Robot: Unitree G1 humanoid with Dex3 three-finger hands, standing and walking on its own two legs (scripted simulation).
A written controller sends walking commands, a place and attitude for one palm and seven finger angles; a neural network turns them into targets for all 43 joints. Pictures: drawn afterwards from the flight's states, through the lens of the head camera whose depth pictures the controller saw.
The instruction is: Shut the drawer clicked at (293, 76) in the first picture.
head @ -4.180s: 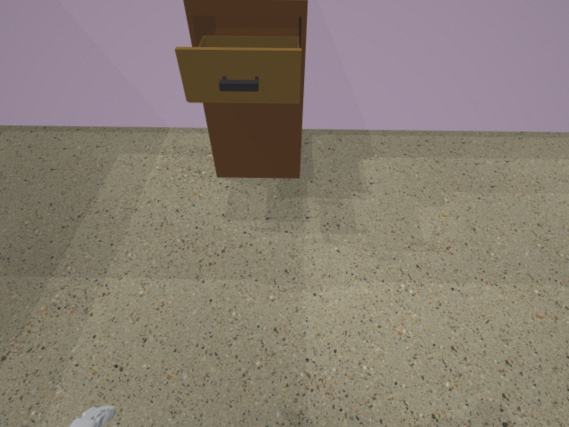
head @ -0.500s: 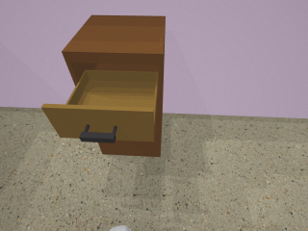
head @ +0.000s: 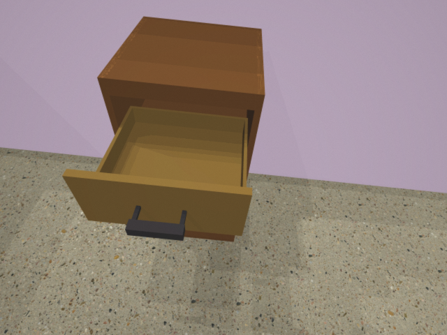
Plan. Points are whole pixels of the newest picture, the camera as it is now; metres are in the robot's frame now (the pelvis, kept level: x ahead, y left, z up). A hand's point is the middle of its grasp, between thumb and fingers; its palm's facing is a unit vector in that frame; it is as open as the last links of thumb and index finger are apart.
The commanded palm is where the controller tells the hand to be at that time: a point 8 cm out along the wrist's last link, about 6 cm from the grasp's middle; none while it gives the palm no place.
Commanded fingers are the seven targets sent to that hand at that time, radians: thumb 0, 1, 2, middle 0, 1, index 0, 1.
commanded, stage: come to a stop and stand still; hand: left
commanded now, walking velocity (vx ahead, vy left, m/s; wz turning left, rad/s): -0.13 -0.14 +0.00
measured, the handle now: (158, 221) +0.36 +0.17 -0.07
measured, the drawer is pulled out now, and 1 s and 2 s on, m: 0.29 0.29 0.29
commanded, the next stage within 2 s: look again from close up in 0.92 s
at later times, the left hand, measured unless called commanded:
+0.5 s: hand out of the picture +0.04 +0.14 -0.17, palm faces +0.08 -0.97 -0.25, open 7.3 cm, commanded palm none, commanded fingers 0.00 0.90 0.90 -0.20 -0.30 -0.20 -0.30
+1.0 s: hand out of the picture -0.04 +0.12 -0.17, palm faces +0.08 -0.98 -0.17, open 7.4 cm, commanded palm none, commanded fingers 0.00 0.90 0.90 -0.20 -0.30 -0.20 -0.30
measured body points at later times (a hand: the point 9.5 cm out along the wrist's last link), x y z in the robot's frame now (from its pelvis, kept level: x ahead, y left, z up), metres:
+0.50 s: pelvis +0.00 -0.05 -0.01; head +0.00 -0.07 +0.44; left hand +0.04 +0.19 -0.15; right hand -0.03 -0.26 -0.18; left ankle +0.03 +0.07 -0.74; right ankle +0.02 -0.14 -0.74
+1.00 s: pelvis +0.01 -0.03 +0.00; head +0.02 -0.04 +0.45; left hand -0.04 +0.17 -0.16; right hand +0.01 -0.24 -0.16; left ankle +0.03 +0.07 -0.74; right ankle +0.02 -0.14 -0.74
